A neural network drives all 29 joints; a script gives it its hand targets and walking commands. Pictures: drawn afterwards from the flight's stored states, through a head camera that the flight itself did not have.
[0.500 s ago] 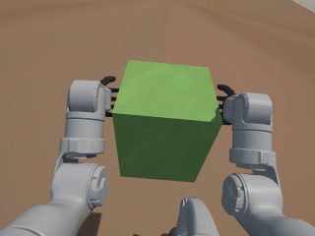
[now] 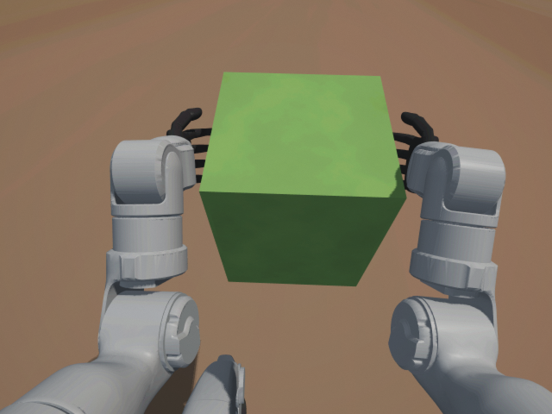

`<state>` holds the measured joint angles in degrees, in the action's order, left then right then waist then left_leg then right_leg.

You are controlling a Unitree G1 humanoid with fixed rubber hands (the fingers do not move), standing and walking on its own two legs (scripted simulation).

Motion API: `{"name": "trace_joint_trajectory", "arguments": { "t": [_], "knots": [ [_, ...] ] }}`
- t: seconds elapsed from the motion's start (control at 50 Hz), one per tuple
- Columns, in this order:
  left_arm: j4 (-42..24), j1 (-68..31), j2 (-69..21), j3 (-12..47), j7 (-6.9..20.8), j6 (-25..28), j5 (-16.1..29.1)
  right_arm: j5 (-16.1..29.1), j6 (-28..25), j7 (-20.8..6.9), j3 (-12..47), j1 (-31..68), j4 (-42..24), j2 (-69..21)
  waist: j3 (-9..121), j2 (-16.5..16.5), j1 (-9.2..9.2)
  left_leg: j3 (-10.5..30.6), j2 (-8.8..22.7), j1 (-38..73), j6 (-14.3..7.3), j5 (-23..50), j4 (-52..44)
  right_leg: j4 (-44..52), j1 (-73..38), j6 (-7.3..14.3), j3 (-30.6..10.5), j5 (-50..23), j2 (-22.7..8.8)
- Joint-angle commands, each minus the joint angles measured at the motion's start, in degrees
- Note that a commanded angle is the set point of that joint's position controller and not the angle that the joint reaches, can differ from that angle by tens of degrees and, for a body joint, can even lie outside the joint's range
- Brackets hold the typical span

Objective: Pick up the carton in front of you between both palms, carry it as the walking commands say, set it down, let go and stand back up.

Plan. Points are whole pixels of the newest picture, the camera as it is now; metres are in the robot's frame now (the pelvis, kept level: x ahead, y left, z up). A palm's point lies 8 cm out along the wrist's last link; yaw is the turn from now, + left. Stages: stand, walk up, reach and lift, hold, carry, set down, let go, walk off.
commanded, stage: carry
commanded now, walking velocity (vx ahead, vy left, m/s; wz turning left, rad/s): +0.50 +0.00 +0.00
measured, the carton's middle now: (296, 189) +0.40 +0.01 +0.11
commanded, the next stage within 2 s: none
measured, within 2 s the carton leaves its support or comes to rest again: neither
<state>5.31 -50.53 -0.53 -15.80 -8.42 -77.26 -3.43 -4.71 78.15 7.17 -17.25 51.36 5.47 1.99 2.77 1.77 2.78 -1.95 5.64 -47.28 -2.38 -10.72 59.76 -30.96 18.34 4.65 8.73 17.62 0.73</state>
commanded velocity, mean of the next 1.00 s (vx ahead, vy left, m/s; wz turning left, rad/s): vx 0.50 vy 0.00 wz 0.00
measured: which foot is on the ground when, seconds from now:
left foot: up 0.00-0.16, down 0.18-0.66, up 0.68-1.00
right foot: down 0.00-0.18, up 0.20-0.64, down 0.66-1.00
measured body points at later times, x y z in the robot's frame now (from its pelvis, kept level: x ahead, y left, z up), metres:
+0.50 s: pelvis +0.27 +0.04 +0.02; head +0.31 +0.06 +0.47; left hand +0.65 +0.18 +0.11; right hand +0.64 -0.12 +0.11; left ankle +0.25 +0.12 -0.73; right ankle +0.36 -0.12 -0.68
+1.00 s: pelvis +0.59 +0.01 +0.01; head +0.57 +0.00 +0.46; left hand +0.86 +0.16 +0.11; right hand +0.87 -0.14 +0.10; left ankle +0.73 +0.14 -0.70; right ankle +0.49 -0.09 -0.73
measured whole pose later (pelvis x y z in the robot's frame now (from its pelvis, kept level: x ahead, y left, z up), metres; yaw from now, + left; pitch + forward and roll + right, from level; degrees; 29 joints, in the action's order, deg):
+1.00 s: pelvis +0.59 +0.01 +0.01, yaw +1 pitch +4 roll +0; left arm -18.9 -9.4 -7.7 -5.9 -5.2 -69.9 -6.3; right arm -7.0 70.2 5.0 -6.2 9.3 -19.7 -7.7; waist 8.5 0.3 1.0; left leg -7.5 5.4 -32.9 1.2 -6.6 33.3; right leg -15.0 2.3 0.6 10.0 16.6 -1.7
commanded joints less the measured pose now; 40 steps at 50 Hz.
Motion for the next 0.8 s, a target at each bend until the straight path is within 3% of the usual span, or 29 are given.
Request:
{"name": "trace_joint_trajectory", "arguments": {
  "t": [0.0, 0.1, 0.14, 0.16, 0.18, 0.2, 0.22, 0.26, 0.28, 0.32, 0.38, 0.44, 0.5, 0.58, 0.62, 0.64, 0.66, 0.68, 0.7, 0.74, 0.76, 0.78],
  "knots": [
    [1.91, -40.73, -57.4, 31.99, 15.04, -0.18, 23.99, 23.42, -0.25, -12.37, 33.72, 39.4, 5.07, -60.92, 21.62, -9.17, 1.55, -3.03, -0.74, -1.24, 0.57, 4.53, -11.08, 9.28, -22.47, 8.2, -12.75, -22.33, -12.46],
    [4.35, -42.38, -58.73, 29.37, 14.88, 1.56, 23.63, 25.48, -1.59, -13.36, 30.8, 41.65, 9.2, -64.07, 17.11, -11.62, 1.04, -7.83, -4.84, 11.8, -0.99, 4.64, -26.58, 7.75, -21.09, 3.52, -8.2, -31.32, -11.98],
    [4.31, -42.81, -59.05, 28.95, 14.35, 1.83, 24.21, 25.62, -2.01, -13.19, 29.28, 40.81, 10.35, -63.97, 20.71, -9.78, -2.77, -10.56, -7.64, 27.61, -1.55, 7.23, -34.98, -2.64, -18.16, 0.17, -3.24, -41.18, -10.69],
    [4.76, -42.33, -58.83, 28.6, 14.11, 1.84, 23.99, 25.42, -2.28, -13.09, 28.12, 38.55, 11.55, -63.52, 25.61, -6.25, -5.18, -7.01, -4.39, 41.97, -1.91, 6.47, -34.15, -11.79, -10.85, -2.29, -1.34, -34.12, -9.22],
    [5.84, -41.4, -58.19, 28.06, 13.98, 1.77, 23.63, 24.7, -2.48, -13.0, 26.52, 36.36, 12.65, -62.68, 29.5, 2.57, -6.33, 11.17, 8.13, 51.53, -3.16, 7.73, -32.7, -24.52, -1.12, -4.34, -1.22, -16.15, -6.44],
    [6.73, -42.18, -61.03, 27.91, 13.89, 1.8, 23.83, 23.8, -3.11, -12.87, 26.07, 38.26, 12.01, -61.04, 31.46, 17.38, -5.17, 33.05, 17.08, 65.1, -11.21, 7.55, -38.29, -35.56, 19.06, -5.78, -4.65, 9.16, 1.63],
    [6.57, -43.04, -61.14, 28.52, 13.72, 2.0, 23.54, 24.34, -3.43, -12.98, 26.29, 37.07, 11.73, -62.93, 30.2, 13.68, -5.24, 33.95, 16.66, 64.55, -11.8, 3.67, -40.16, -41.42, 24.32, -4.41, -8.76, 11.54, -0.04],
    [5.43, -42.73, -64.39, 29.0, 13.74, 2.85, 24.22, 25.61, -4.61, -13.51, 27.52, 39.93, 6.23, -66.05, 27.64, 3.66, -4.76, 24.37, 13.71, 58.53, -9.08, 5.23, -39.91, -41.12, 25.55, -3.17, -10.14, 5.93, -3.47],
    [4.35, -42.88, -65.94, 29.69, 13.71, 3.41, 24.67, 26.57, -5.19, -13.63, 29.03, 42.24, 3.01, -67.49, 26.51, 2.0, -4.54, 20.2, 12.7, 54.45, -7.82, 6.0, -41.29, -37.76, 23.93, -3.36, -10.51, 2.82, -5.21],
    [1.06, -42.77, -67.94, 31.65, 13.34, 4.36, 25.67, 27.83, -6.07, -13.41, 31.5, 43.96, -1.61, -68.96, 27.28, 4.23, -4.06, 14.65, 11.24, 52.52, -6.89, 6.77, -42.91, -33.85, 21.4, -4.24, -9.24, 0.27, -5.8],
    [-1.58, -38.25, -68.87, 33.96, 12.47, 5.44, 25.56, 27.55, -6.58, -12.97, 34.02, 39.67, -4.85, -69.61, 28.28, 4.79, -3.78, 10.17, 10.54, 54.65, -7.79, 8.39, -45.47, -25.38, 21.51, -6.24, -7.4, -1.96, -6.23],
    [-2.61, -31.1, -69.57, 36.59, 12.42, 6.32, 24.2, 25.89, -7.07, -13.39, 36.34, 32.37, -5.34, -69.75, 27.03, 4.62, -3.86, 5.59, 8.94, 58.5, -6.97, 18.46, -45.38, -13.79, 21.21, -7.23, -4.58, -5.7, -5.73],
    [-4.96, -25.27, -70.29, 39.46, 13.2, 7.23, 23.37, 24.08, -7.89, -14.12, 38.58, 25.23, -7.06, -69.44, 25.58, 6.23, -4.21, 1.28, 7.17, 61.46, -5.15, 28.71, -43.89, -4.38, 18.41, -6.68, -1.77, -10.96, -3.83],
    [-10.76, -17.37, -69.19, 42.96, 14.47, 7.58, 22.64, 21.68, -8.66, -14.74, 41.59, 14.88, -12.08, -68.18, 23.24, 8.12, -4.65, -2.8, 5.56, 62.92, -3.7, 35.18, -39.57, 7.52, 11.78, -5.77, 1.53, -15.89, -1.43],
    [-13.11, -11.83, -68.26, 44.32, 15.36, 7.49, 21.63, 20.22, -8.69, -14.82, 43.79, 7.82, -14.28, -66.82, 25.44, 5.7, -3.75, -6.69, 4.26, 55.67, -1.21, 36.32, -29.49, 14.08, -4.82, -4.06, 4.45, -19.07, -0.51],
    [-12.86, -7.29, -67.44, 44.49, 15.81, 7.57, 20.9, 20.37, -8.64, -15.08, 45.07, 5.5, -15.19, -66.1, 27.8, 4.09, -2.6, -7.29, 3.61, 45.13, 0.76, 28.5, -22.71, 11.38, -18.06, -2.1, 0.08, -17.04, -5.01],
    [-13.23, -3.0, -65.53, 44.09, 16.15, 7.72, 19.89, 20.87, -8.33, -15.57, 46.46, 3.93, -16.06, -65.52, 32.26, -5.69, -1.26, -7.66, 1.16, 33.46, 1.83, 11.09, -11.12, 8.5, -30.14, 0.64, -15.12, -20.01, -15.85],
    [-12.81, -1.19, -63.74, 44.33, 16.24, 8.33, 17.89, 21.69, -8.08, -16.18, 48.59, 4.0, -17.57, -68.25, 32.79, -20.02, -1.25, -4.92, -5.38, 12.22, 3.23, -12.16, -0.7, 9.38, -44.71, 8.78, -31.76, -23.56, -23.93],
    [-14.15, 1.87, -63.95, 44.66, 16.45, 8.53, 17.72, 22.16, -8.29, -16.69, 49.16, 2.42, -18.18, -67.87, 30.05, -18.9, -1.28, -1.48, -5.23, 2.91, 2.6, -19.78, 6.69, 11.03, -45.06, 9.6, -33.38, -24.7, -24.76],
    [-19.66, 2.56, -65.1, 46.91, 16.86, 9.16, 18.16, 23.08, -9.26, -17.37, 50.99, 0.78, -20.21, -68.96, 26.28, -7.5, -1.21, 1.4, -1.25, 1.9, 1.98, -15.88, 5.06, 11.79, -38.5, 6.37, -25.1, -28.39, -22.38],
    [-22.43, 2.32, -65.25, 48.15, 17.04, 9.61, 18.52, 23.45, -9.79, -17.52, 51.83, -0.55, -21.37, -69.12, 24.19, -5.55, -1.48, 1.47, 0.06, 3.71, 2.26, -12.95, 0.47, 13.86, -33.77, 4.64, -21.68, -25.72, -21.37],
    [-23.45, 3.13, -66.78, 48.96, 17.34, 9.69, 19.37, 23.35, -10.13, -17.31, 52.25, -1.82, -22.8, -68.53, 23.65, -6.08, -1.64, 0.84, 0.43, 6.9, 2.75, -10.89, -3.18, 16.03, -29.88, 3.52, -18.42, -22.19, -20.29]
  ]
}}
